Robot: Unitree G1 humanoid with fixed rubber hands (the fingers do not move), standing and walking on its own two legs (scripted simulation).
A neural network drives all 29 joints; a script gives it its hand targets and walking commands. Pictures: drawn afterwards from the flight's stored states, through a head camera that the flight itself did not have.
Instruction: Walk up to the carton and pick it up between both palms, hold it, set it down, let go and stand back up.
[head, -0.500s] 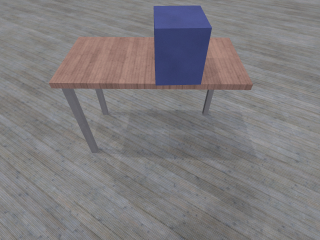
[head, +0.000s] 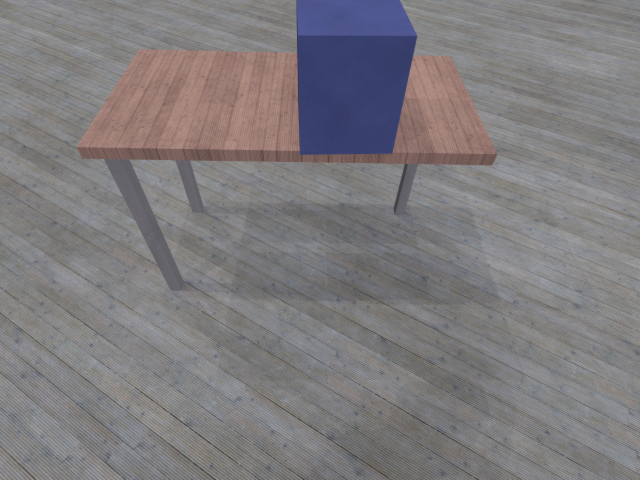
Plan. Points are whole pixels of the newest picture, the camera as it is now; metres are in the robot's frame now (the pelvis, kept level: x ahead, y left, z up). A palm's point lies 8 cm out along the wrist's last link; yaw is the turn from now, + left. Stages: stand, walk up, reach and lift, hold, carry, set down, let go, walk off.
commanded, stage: walk up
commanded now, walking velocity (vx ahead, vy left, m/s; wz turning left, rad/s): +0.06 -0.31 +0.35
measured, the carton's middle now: (345, 72) +0.92 -0.07 +0.03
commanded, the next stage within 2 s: none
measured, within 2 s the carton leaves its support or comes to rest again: neither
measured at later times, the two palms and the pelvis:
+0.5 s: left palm out of the picture +0.03 +0.03 -0.13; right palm out of the picture +0.11 -0.44 -0.13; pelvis +0.05 -0.18 +0.01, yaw +7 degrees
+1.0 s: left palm out of the picture +0.11 -0.01 -0.14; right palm (466, 266) +0.52 -0.31 -0.17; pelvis +0.33 -0.16 -0.04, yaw +8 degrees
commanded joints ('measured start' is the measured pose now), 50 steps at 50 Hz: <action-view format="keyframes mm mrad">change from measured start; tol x32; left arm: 1 -22 72 21 -134 32 2 -32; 50 255 192 25 -43 -73 -124 -1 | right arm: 1 164 -294 -96 3 -18 33 -45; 41 -480 -72 -31 -295 -2 -50 104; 50 231 -328 -91 -99 14 -51 47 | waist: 1 -5 96 92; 10 -2 389 71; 16 186 -530 -119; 23 15 -3 -15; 43 85 -120 150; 50 -129 -30 -494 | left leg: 1 -10 351 -449 -247 -203 167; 11 -160 265 -268 -205 98 75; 15 -532 -80 74 527 -560 23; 17 -523 34 -27 770 -398 46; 37 -774 80 115 461 85 20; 46 168 -81 293 132 206 118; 48 773 491 -370 49 749 318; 50 634 546 -596 -63 794 388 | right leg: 1 -354 -106 130 381 109 25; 13 310 -89 -2 -310 254 19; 17 -63 -395 492 -744 -817 -112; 36 446 -312 183 -649 161 -167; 45 310 -208 -33 -282 1478 -93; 47 -17 -151 -54 190 1002 -57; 48 -265 20 -62 609 -58 -2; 50 -243 -24 133 810 -91 4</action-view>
